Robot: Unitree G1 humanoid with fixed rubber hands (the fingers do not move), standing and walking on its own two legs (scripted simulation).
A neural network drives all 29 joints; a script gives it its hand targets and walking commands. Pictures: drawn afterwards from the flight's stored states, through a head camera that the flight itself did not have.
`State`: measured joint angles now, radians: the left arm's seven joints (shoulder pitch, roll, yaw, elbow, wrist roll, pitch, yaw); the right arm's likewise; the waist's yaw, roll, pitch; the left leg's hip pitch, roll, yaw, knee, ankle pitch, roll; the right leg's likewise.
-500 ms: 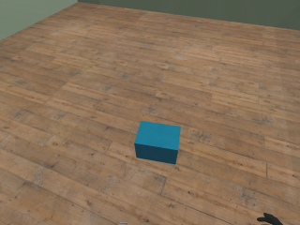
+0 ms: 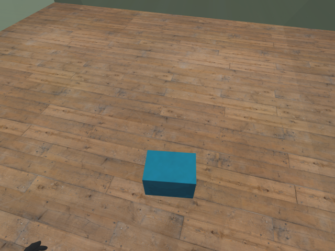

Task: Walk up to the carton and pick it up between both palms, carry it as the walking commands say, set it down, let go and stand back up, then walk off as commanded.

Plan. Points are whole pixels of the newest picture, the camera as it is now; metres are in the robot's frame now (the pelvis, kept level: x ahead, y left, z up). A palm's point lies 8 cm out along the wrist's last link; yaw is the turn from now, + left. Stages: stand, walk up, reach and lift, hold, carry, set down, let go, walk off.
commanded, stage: walk up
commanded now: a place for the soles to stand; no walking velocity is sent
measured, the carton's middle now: (170, 174) +0.67 -0.02 -0.65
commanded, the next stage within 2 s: none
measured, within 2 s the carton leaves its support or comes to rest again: neither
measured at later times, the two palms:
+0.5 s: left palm out of the picture +0.14 +0.33 -0.09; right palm (303, 238) +0.18 -0.32 -0.06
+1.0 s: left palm out of the picture +0.15 +0.36 -0.06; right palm out of the picture +0.15 -0.34 -0.06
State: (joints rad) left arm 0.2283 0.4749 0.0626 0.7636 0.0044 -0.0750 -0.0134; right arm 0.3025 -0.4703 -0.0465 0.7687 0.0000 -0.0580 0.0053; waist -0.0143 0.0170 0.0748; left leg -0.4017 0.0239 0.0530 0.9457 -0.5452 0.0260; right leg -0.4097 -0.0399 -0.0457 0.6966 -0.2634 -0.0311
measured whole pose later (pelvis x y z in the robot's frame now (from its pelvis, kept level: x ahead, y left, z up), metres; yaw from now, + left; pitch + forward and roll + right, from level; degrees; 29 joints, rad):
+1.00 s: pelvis +0.07 +0.01 +0.02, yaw -3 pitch -2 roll +0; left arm 0.23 0.47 0.09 0.95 0.03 -0.04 -0.03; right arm 0.17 -0.47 -0.09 0.96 -0.03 -0.04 0.06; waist 0.01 0.01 0.03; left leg -0.24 0.03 0.03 0.54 -0.41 0.04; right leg -0.18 -0.01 0.03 0.46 -0.25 -0.02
